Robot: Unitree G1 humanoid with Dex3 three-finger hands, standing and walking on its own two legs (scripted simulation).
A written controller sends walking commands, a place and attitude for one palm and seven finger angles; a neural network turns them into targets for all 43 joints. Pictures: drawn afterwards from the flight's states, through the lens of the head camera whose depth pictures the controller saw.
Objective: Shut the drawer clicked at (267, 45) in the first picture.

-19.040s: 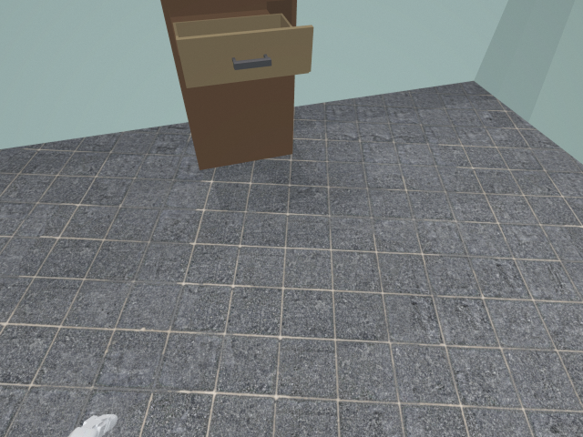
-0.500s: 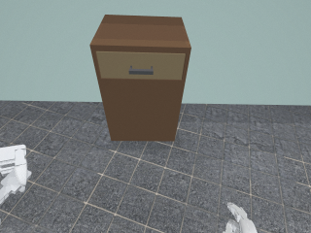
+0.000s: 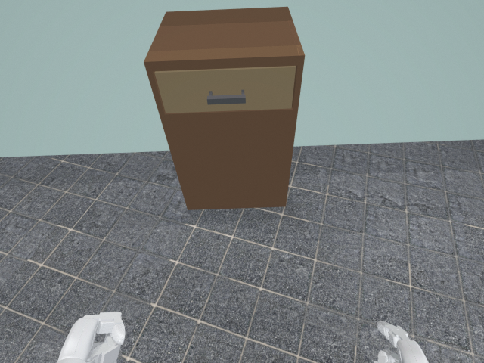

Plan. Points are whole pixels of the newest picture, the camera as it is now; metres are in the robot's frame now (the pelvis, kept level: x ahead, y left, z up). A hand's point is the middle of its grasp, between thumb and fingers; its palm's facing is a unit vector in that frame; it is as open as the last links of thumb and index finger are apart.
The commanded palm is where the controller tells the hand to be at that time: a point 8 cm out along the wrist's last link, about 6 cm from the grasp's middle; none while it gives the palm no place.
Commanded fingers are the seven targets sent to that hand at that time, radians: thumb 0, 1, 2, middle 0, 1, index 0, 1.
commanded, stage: let the arm hang, fingers relaxed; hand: left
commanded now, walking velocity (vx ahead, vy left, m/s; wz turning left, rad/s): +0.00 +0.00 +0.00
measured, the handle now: (226, 96) +0.94 +0.10 -0.07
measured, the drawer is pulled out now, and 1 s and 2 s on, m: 0.00 0.00 0.00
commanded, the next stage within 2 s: look to check the result in 0.92 s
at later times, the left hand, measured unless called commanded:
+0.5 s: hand out of the picture -0.02 +0.23 -0.15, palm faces +0.02 -0.95 -0.31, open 6.3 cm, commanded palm none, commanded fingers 0.00 0.90 0.90 -0.20 -0.30 -0.20 -0.30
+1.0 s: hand out of the picture +0.07 +0.19 -0.15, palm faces -0.01 -0.96 -0.28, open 7.4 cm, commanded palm none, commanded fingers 0.00 0.90 0.90 -0.20 -0.30 -0.20 -0.30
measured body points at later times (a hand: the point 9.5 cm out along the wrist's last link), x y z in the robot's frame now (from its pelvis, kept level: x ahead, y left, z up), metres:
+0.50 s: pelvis -0.02 +0.00 +0.01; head +0.00 -0.01 +0.46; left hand -0.02 +0.28 -0.13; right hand +0.01 -0.26 -0.14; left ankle +0.03 +0.10 -0.73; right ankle +0.00 -0.13 -0.73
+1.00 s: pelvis +0.00 -0.03 +0.02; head +0.02 -0.03 +0.47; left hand +0.07 +0.24 -0.12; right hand +0.05 -0.30 -0.13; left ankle +0.03 +0.10 -0.73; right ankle +0.00 -0.13 -0.73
